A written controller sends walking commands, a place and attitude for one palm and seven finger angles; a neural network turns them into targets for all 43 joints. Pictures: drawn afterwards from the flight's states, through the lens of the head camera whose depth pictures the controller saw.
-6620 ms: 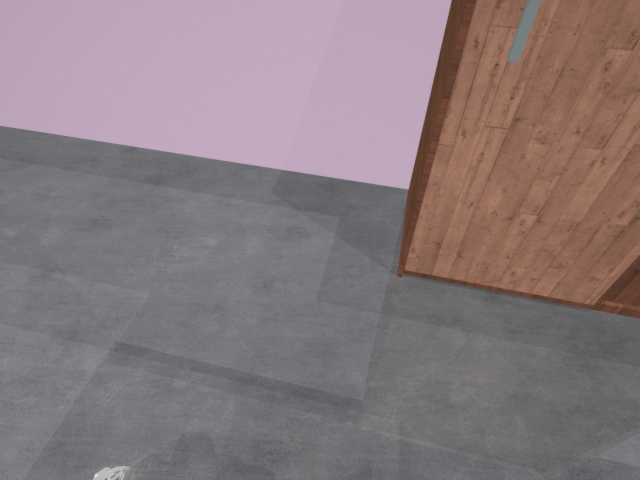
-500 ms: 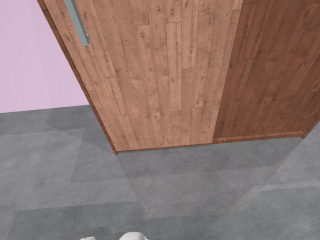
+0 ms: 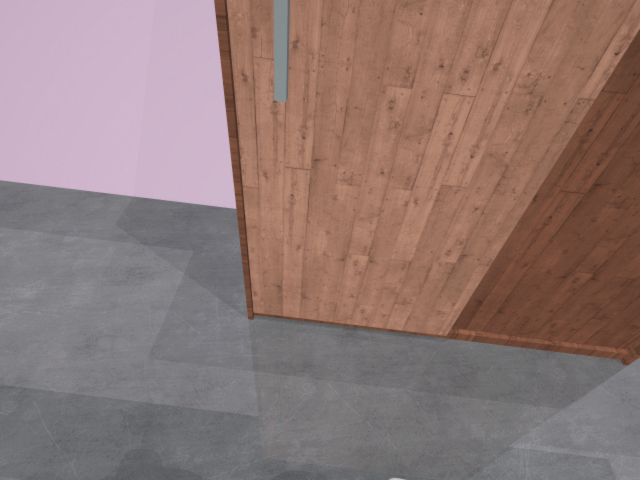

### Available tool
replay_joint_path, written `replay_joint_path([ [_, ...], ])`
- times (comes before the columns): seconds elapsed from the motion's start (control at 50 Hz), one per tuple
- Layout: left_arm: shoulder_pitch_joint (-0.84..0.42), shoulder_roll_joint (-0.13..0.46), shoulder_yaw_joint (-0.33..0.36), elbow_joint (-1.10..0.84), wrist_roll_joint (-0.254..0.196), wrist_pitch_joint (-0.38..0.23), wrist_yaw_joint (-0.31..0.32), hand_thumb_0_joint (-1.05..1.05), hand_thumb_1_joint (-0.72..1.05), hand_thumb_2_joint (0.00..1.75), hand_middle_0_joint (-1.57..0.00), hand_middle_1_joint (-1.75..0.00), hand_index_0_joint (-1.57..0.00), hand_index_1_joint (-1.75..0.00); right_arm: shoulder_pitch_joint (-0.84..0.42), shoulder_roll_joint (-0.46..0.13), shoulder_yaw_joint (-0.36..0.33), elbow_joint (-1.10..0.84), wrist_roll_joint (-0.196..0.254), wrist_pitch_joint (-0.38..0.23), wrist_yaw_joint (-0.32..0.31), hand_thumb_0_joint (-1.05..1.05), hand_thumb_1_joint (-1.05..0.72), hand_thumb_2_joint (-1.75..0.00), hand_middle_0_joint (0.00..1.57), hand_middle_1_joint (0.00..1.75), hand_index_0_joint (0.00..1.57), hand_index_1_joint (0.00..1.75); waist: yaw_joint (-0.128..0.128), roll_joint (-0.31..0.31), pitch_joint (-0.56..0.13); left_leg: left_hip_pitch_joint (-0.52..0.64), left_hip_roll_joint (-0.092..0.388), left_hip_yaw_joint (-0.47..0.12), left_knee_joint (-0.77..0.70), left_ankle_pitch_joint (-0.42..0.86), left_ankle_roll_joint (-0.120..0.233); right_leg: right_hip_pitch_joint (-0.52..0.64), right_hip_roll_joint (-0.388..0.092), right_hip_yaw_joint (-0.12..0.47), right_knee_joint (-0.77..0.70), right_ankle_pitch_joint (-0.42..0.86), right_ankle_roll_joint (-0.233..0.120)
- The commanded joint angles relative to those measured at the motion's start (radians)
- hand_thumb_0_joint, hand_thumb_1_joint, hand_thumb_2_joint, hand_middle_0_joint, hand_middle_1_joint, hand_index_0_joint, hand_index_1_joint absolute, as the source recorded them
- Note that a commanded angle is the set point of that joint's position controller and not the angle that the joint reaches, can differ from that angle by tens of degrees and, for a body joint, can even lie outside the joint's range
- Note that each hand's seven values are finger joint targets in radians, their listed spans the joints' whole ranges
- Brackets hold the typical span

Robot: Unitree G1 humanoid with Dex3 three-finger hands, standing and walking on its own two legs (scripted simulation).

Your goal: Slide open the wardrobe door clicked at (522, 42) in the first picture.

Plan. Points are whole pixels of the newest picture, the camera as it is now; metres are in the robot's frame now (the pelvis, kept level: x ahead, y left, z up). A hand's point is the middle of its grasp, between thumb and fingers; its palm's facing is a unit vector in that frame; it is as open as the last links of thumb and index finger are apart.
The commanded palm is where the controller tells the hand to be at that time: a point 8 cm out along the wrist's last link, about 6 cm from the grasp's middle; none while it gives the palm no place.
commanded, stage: take the last steps up to it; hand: left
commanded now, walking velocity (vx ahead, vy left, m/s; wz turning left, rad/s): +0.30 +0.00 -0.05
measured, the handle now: (283, 45) +0.75 +0.14 +0.21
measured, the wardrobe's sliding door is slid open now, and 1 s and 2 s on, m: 0.00 0.00 0.00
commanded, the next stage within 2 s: come to a stop and stand still in 0.50 s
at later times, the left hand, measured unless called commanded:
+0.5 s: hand (246, 394) +0.29 +0.13 -0.18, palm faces +0.01 -0.98 -0.18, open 7.3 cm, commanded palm none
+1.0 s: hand (215, 394) +0.28 +0.19 -0.19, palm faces -0.02 -0.98 -0.22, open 7.3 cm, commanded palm none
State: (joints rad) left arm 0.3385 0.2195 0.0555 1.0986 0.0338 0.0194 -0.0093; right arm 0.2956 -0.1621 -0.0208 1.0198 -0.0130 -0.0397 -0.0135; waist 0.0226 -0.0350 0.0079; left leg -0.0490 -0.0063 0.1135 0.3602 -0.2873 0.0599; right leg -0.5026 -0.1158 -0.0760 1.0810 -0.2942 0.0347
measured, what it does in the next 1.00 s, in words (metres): walks ahead: right foot, then left foot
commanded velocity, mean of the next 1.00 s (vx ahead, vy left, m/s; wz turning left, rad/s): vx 0.04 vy -0.04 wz -0.01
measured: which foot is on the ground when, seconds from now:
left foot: down 0.00-0.38, up 0.40-0.70, down 0.72-1.00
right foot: up 0.00-0.34, down 0.36-0.74, up 0.76-1.00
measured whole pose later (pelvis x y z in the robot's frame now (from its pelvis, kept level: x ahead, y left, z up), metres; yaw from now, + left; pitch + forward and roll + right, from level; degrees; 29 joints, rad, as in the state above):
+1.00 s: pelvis +0.24 +0.00 -0.01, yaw -5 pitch -1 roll -1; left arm 0.22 0.20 0.07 1.02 0.02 0.05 0.03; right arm 0.09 -0.14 -0.04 0.98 -0.02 0.01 -0.04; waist 0.02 -0.01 0.12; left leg -0.32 0.11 0.13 0.48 -0.14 0.00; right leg -0.41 -0.02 -0.02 0.99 -0.52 0.04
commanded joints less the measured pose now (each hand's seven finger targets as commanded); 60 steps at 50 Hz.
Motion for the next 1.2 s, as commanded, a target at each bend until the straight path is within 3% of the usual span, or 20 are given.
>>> replay_joint_path([
  [0.0, -0.058, 0.034, 0.004, -0.077, -0.008, -0.021, 0.001, 0.00, 0.90, 0.90, -0.20, -0.30, -0.20, -0.30, 0.121, -0.120, -0.024, 0.020, 0.005, -0.025, -0.016, 0.00, -0.90, -0.90, 0.20, 0.30, 0.20, 0.30, -0.017, 0.127, 0.120, 0.034, 0.250, -0.168, -0.194, 0.349, 0.071, -0.183, -0.010, 0.028, 0.033, 0.085, 0.015],
  [0.2, -0.326, -0.013, -0.007, -0.175, -0.016, -0.037, -0.008, 0.00, 0.90, 0.90, -0.20, -0.30, -0.20, -0.30, 0.282, -0.094, -0.023, 0.116, -0.012, -0.035, -0.031, 0.00, -0.90, -0.90, 0.20, 0.30, 0.20, 0.30, -0.083, 0.123, 0.183, 0.154, 0.293, -0.138, -0.132, 0.596, 0.099, -0.202, 0.013, -0.022, -0.297, 0.079, -0.026],
  [0.24, -0.313, -0.016, -0.008, -0.176, -0.018, -0.045, -0.007, 0.00, 0.90, 0.90, -0.20, -0.30, -0.20, -0.30, 0.282, -0.103, -0.024, 0.128, -0.013, -0.031, -0.032, 0.00, -0.90, -0.90, 0.20, 0.30, 0.20, 0.30, -0.070, 0.137, 0.159, 0.138, 0.280, -0.101, -0.063, 0.768, 0.087, -0.079, 0.057, -0.057, -0.397, 0.048, -0.055],
  [0.3, -0.052, 0.024, 0.006, -0.095, -0.012, -0.065, 0.003, 0.00, 0.90, 0.90, -0.20, -0.30, -0.20, -0.30, 0.250, -0.132, -0.029, 0.127, -0.002, -0.029, -0.031, 0.00, -0.90, -0.90, 0.20, 0.30, 0.20, 0.30, 0.047, 0.113, 0.013, 0.065, 0.234, -0.050, 0.230, 0.984, 0.033, 0.294, 0.136, -0.104, -0.531, 0.139, -0.089],
  [0.32, 0.087, 0.072, 0.024, -0.054, -0.008, -0.079, 0.009, 0.00, 0.90, 0.90, -0.20, -0.30, -0.20, -0.30, 0.233, -0.122, -0.031, 0.114, 0.007, -0.032, -0.023, 0.00, -0.90, -0.90, 0.20, 0.30, 0.20, 0.30, 0.109, 0.078, -0.072, -0.113, 0.197, -0.033, 0.427, 0.809, 0.001, 0.552, 0.060, -0.011, -0.547, 0.238, -0.127],
  [0.34, 0.204, 0.168, 0.048, -0.027, -0.006, -0.090, 0.021, 0.00, 0.90, 0.90, -0.20, -0.30, -0.20, -0.30, 0.258, -0.073, -0.027, 0.087, 0.022, -0.038, -0.014, 0.00, -0.90, -0.90, 0.20, 0.30, 0.20, 0.30, 0.131, -0.113, -0.189, -0.372, 0.049, 0.014, 0.744, 0.214, -0.045, 0.784, -0.224, 0.358, -0.592, 0.442, -0.254],
  [0.36, 0.208, 0.207, 0.052, -0.024, -0.026, -0.085, 0.025, 0.00, 0.90, 0.90, -0.20, -0.30, -0.20, -0.30, 0.252, -0.067, -0.029, 0.069, 0.025, -0.033, -0.018, 0.00, -0.90, -0.90, 0.20, 0.30, 0.20, 0.30, 0.096, -0.109, -0.219, -0.452, -0.006, -0.059, 1.016, -0.290, -0.046, 0.750, -0.390, 0.573, -0.712, 0.543, -0.358],
  [0.42, -0.043, 0.098, 0.023, -0.081, -0.026, -0.074, 0.034, 0.00, 0.90, 0.90, -0.20, -0.30, -0.20, -0.30, 0.124, -0.024, -0.029, 0.043, 0.002, -0.004, -0.004, 0.00, -0.90, -0.90, 0.20, 0.30, 0.20, 0.30, 0.015, 0.008, 0.064, -0.472, 0.128, -0.141, 0.966, -0.127, -0.033, 0.282, -0.275, 0.365, -0.849, 0.096, -0.263],
  [0.5, -0.126, 0.031, -0.001, -0.093, -0.012, -0.083, 0.035, 0.00, 0.90, 0.90, -0.20, -0.30, -0.20, -0.30, 0.208, 0.027, -0.023, 0.061, -0.011, 0.034, 0.005, 0.00, -0.90, -0.90, 0.20, 0.30, 0.20, 0.30, -0.078, -0.068, 0.063, -0.325, 0.138, -0.076, 0.689, -0.069, -0.074, 0.088, -0.154, 0.097, -0.881, 0.160, -0.181],
  [0.64, -0.088, 0.047, -0.001, -0.067, -0.017, -0.065, 0.034, 0.00, 0.90, 0.90, -0.20, -0.30, -0.20, -0.30, 0.070, 0.010, -0.011, 0.027, -0.004, 0.013, 0.003, 0.00, -0.90, -0.90, 0.20, 0.30, 0.20, 0.30, -0.041, -0.103, 0.017, -0.190, 0.085, -0.034, 0.228, 0.115, -0.112, 0.204, -0.083, 0.054, -0.741, 0.325, -0.147],
  [0.68, -0.061, 0.023, -0.012, -0.062, -0.023, -0.051, 0.038, 0.00, 0.90, 0.90, -0.20, -0.30, -0.20, -0.30, 0.108, -0.057, -0.018, 0.044, -0.003, -0.005, -0.003, 0.00, -0.90, -0.90, 0.20, 0.30, 0.20, 0.30, -0.044, 0.055, -0.051, -0.042, 0.140, -0.085, 0.078, 0.454, -0.104, 0.217, -0.017, 0.024, -0.601, 0.267, -0.075],
  [0.72, 0.023, -0.009, -0.019, -0.045, -0.031, -0.029, 0.050, 0.00, 0.90, 0.90, -0.20, -0.30, -0.20, -0.30, 0.048, -0.151, -0.030, 0.022, -0.003, 0.000, -0.016, 0.00, -0.90, -0.90, 0.20, 0.30, 0.20, 0.30, -0.012, 0.201, -0.058, -0.072, 0.333, -0.225, 0.048, 0.759, 0.006, 0.243, 0.044, -0.003, -0.540, -0.034, -0.014],
  [0.8, -0.013, 0.043, -0.004, -0.065, -0.018, 0.013, 0.050, 0.00, 0.90, 0.90, -0.20, -0.30, -0.20, -0.30, 0.027, -0.174, -0.045, 0.009, -0.006, 0.029, -0.049, 0.00, -0.90, -0.90, 0.20, 0.30, 0.20, 0.30, -0.046, 0.263, 0.014, -0.083, 0.412, -0.265, 0.004, 1.049, 0.117, 0.123, 0.059, 0.055, -0.159, -0.292, -0.002],
  [0.96, -0.040, 0.027, 0.023, -0.140, -0.014, 0.027, 0.033, 0.00, 0.90, 0.90, -0.20, -0.30, -0.20, -0.30, -0.099, -0.189, -0.085, -0.059, -0.012, 0.053, -0.041, 0.00, -0.90, -0.90, 0.20, 0.30, 0.20, 0.30, -0.036, 0.201, -0.119, -0.038, 0.362, -0.168, 0.045, 0.705, 0.114, 0.073, 0.079, 0.067, -0.112, -0.217, 0.007],
  [1.02, 0.003, 0.003, 0.018, -0.135, -0.018, 0.024, 0.031, 0.00, 0.90, 0.90, -0.20, -0.30, -0.20, -0.30, -0.159, -0.192, -0.089, -0.077, -0.015, 0.060, -0.024, 0.00, -0.90, -0.90, 0.20, 0.30, 0.20, 0.30, -0.013, 0.277, -0.111, -0.185, 0.331, -0.166, 0.003, 0.340, 0.079, 0.229, 0.071, 0.021, -0.315, -0.139, -0.006],
  [1.06, 0.098, 0.011, 0.016, -0.092, -0.011, 0.007, 0.031, 0.00, 0.90, 0.90, -0.20, -0.30, -0.20, -0.30, -0.178, -0.158, -0.081, -0.078, -0.010, 0.069, -0.012, 0.00, -0.90, -0.90, 0.20, 0.30, 0.20, 0.30, 0.032, 0.187, -0.080, -0.340, 0.249, -0.133, 0.047, -0.038, 0.015, 0.398, 0.084, -0.012, -0.550, 0.009, -0.008],
  [1.08, 0.121, 0.052, 0.018, -0.083, 0.000, -0.002, 0.034, 0.00, 0.90, 0.90, -0.20, -0.30, -0.20, -0.30, -0.157, -0.103, -0.072, -0.080, -0.002, 0.077, -0.005, 0.00, -0.90, -0.90, 0.20, 0.30, 0.20, 0.30, 0.038, 0.019, -0.051, -0.423, 0.146, -0.069, 0.167, -0.202, -0.045, 0.419, 0.005, 0.085, -0.718, -0.056, -0.020],
  [1.1, 0.057, 0.137, 0.020, -0.106, 0.007, -0.013, 0.038, 0.00, 0.90, 0.90, -0.20, -0.30, -0.20, -0.30, -0.152, -0.025, -0.053, -0.101, 0.004, 0.090, 0.005, 0.00, -0.90, -0.90, 0.20, 0.30, 0.20, 0.30, 0.019, -0.271, 0.027, -0.494, 0.050, -0.037, 0.361, -0.257, -0.106, 0.263, -0.212, 0.410, -0.922, -0.366, -0.096],
  [1.14, -0.116, 0.172, 0.019, -0.172, 0.003, -0.006, 0.045, 0.00, 0.90, 0.90, -0.20, -0.30, -0.20, -0.30, -0.161, -0.085, -0.065, -0.104, -0.006, 0.101, 0.021, 0.00, -0.90, -0.90, 0.20, 0.30, 0.20, 0.30, -0.014, -0.192, 0.115, -0.375, 0.072, -0.120, 0.543, -0.182, -0.086, -0.063, -0.271, 0.456, -1.057, -0.621, -0.145],
  [1.18, -0.148, 0.143, 0.020, -0.167, -0.003, -0.019, 0.047, 0.00, 0.90, 0.90, -0.20, -0.30, -0.20, -0.30, -0.103, -0.099, -0.065, -0.054, -0.014, 0.104, 0.020, 0.00, -0.90, -0.90, 0.20, 0.30, 0.20, 0.30, -0.028, -0.189, 0.153, -0.406, 0.067, -0.140, 0.613, -0.081, -0.081, -0.014, -0.208, 0.403, -1.014, -0.461, -0.111],
])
